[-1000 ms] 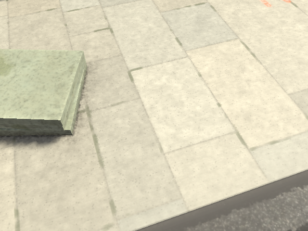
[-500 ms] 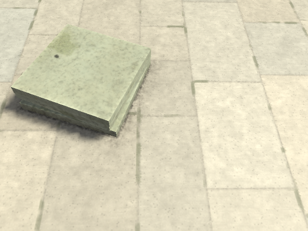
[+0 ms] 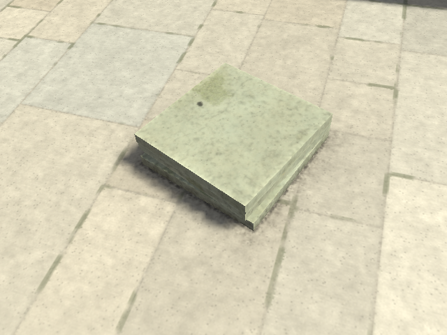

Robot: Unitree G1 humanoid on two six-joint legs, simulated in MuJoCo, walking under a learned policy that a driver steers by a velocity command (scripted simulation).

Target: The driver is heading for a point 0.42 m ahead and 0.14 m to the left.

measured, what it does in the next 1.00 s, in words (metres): steps on the spot, turning left: left foot, then right foot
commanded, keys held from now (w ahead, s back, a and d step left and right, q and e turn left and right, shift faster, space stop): q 0.70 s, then no key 0.30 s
